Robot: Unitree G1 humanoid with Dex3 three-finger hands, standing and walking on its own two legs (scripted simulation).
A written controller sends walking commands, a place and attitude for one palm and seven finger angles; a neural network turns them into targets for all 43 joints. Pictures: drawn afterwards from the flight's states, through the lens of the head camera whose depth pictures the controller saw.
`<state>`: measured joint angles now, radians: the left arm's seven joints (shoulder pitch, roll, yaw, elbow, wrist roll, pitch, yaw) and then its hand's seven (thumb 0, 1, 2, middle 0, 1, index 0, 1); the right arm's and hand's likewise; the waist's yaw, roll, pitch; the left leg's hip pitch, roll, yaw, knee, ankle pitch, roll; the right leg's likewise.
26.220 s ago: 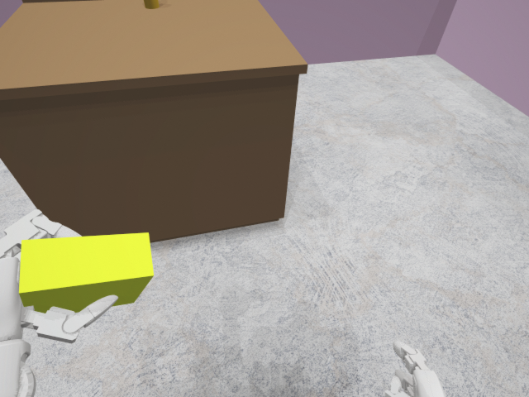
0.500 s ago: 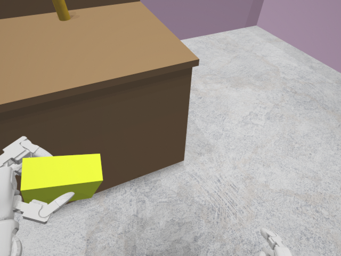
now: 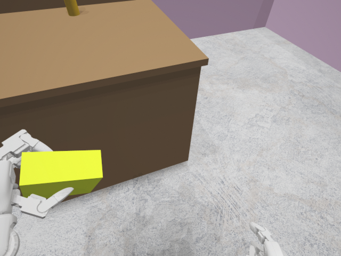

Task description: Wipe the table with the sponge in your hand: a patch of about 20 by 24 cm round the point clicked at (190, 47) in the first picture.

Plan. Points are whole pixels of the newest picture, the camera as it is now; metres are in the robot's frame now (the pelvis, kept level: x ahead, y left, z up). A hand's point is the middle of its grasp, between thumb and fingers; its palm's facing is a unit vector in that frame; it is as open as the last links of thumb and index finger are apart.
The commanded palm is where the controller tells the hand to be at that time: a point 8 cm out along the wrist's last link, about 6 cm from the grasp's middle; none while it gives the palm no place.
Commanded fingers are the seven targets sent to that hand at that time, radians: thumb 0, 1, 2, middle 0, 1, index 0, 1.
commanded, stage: stop stepping back and stand still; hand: left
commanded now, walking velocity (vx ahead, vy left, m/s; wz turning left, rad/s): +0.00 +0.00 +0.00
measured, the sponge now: (73, 175) +0.23 +0.21 +0.13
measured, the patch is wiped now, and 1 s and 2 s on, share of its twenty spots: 0.05 0.05 0.05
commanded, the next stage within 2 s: take the last steps up to it in 0.40 s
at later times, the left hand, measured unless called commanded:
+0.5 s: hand (45, 157) +0.24 +0.25 +0.16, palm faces +0.37 -0.84 -0.39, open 9.5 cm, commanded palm +0.19 +0.29 +0.18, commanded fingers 0.00 0.10 1.30 -1.20 -1.60 -1.20 -1.60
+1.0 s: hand (57, 137) +0.29 +0.25 +0.16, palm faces +0.41 -0.84 -0.36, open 9.5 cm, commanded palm +0.23 +0.29 +0.18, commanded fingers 0.00 0.10 1.30 -1.20 -1.60 -1.20 -1.60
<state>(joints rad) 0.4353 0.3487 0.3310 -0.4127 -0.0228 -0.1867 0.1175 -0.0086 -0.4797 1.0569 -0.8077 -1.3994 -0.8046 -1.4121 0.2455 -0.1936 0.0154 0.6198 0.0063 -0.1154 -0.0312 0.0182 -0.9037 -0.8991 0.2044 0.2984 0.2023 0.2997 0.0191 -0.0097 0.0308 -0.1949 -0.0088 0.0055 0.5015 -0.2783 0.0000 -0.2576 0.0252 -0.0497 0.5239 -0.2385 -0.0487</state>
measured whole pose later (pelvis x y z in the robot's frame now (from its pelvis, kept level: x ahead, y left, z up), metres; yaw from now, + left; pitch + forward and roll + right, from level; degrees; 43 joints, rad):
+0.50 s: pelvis +0.03 +0.01 +0.01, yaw +0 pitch +0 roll -1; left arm 0.47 0.36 0.33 -0.45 -0.05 -0.17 0.13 -0.01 -0.48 1.06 -0.81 -1.40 -0.80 -1.41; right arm 0.19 -0.21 0.01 0.57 0.01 -0.07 -0.04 0.02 -0.90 -0.90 0.20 0.30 0.20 0.30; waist 0.01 0.00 0.02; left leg -0.16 0.00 0.00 0.45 -0.29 0.00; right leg -0.20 0.04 -0.05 0.42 -0.22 -0.04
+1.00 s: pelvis +0.07 +0.01 -0.01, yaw +1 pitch -1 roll +0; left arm 0.45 0.37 0.36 -0.53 -0.04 -0.21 0.15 -0.01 -0.48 1.06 -0.81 -1.40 -0.80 -1.41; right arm 0.25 -0.21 0.00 0.60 0.01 -0.05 -0.04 0.02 -0.90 -0.90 0.20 0.30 0.20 0.30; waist 0.00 -0.04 0.06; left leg -0.36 0.05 0.07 0.70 -0.31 0.02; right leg -0.21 0.01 -0.05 0.65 -0.42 -0.05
